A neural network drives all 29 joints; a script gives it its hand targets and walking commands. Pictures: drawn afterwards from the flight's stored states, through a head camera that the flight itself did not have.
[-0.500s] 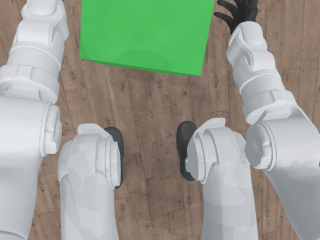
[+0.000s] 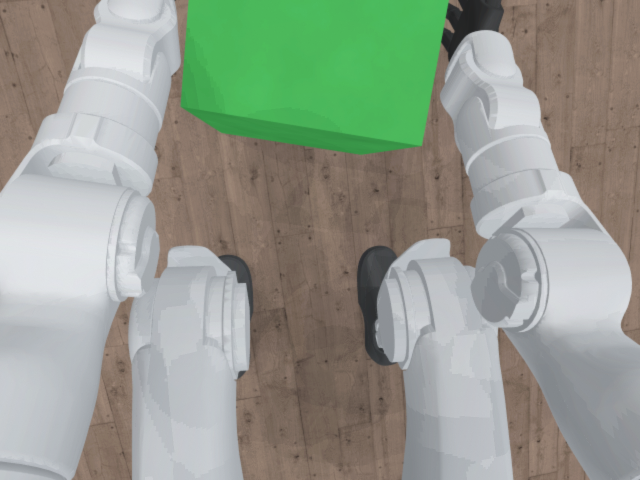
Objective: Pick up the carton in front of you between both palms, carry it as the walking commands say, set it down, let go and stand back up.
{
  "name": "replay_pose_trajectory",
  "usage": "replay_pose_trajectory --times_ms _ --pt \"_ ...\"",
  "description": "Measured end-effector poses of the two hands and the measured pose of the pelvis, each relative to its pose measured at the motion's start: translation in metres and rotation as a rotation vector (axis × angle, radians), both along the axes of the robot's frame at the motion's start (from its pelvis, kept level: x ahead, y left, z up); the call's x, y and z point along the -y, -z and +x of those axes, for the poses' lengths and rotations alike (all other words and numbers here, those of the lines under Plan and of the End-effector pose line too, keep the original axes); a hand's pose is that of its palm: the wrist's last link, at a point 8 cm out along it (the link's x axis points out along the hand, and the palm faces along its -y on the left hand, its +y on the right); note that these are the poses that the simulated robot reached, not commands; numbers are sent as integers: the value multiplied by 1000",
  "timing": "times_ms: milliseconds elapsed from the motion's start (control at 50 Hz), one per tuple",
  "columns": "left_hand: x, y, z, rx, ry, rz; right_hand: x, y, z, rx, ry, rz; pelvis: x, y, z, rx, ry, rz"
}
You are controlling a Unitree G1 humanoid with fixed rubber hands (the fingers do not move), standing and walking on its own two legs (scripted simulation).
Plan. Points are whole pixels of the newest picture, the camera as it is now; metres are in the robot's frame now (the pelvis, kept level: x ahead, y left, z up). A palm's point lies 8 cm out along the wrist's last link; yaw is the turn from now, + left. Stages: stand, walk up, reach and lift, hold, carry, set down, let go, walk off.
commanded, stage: reach and lift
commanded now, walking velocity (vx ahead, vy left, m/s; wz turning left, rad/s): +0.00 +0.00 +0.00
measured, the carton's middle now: (309, 47) +0.52 +0.01 -0.24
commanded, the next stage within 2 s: none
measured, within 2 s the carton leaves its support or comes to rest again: leaves its support in 0.02 s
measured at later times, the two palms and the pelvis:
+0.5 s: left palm out of the picture +0.50 +0.17 +0.01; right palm (604, 13) +0.49 -0.13 +0.02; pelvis -0.01 -0.01 +0.08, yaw +3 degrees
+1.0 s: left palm out of the picture +0.46 +0.17 +0.16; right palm out of the picture +0.47 -0.13 +0.16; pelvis +0.03 -0.01 +0.20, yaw +4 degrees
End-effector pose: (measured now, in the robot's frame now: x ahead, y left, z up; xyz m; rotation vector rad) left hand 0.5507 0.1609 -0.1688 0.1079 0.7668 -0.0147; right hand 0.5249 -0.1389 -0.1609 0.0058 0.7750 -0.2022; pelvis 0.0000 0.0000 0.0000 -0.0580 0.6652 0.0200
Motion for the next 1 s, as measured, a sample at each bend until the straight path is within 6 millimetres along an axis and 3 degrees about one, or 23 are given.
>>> replay_pose_trajectory --times_ms 140,260,380,500,700,1000 --pt "0 -18 -6 49 -25 -24 -2 -24 1 61 43 15 0 2 4 -16 -6 4" --pt "-9 -74 -19 108 -69 -43 -10 -71 -13 125 41 41 3 -12 3 -31 -25 8" --pt "-13 -136 -38 89 -108 -56 -14 -129 -27 109 28 46 5 -46 -2 -50 -43 7" --pt "-10 -184 -50 74 -116 -49 -11 -177 -36 93 12 34 6 -82 -5 -73 -47 9" --pt "-10 -237 -62 85 -141 -49 -10 -233 -40 103 -15 30 8 -128 2 -88 -41 22" --pt "-9 -326 -89 88 -184 -67 -10 -324 -58 107 -30 41 8 -205 32 2 -47 34"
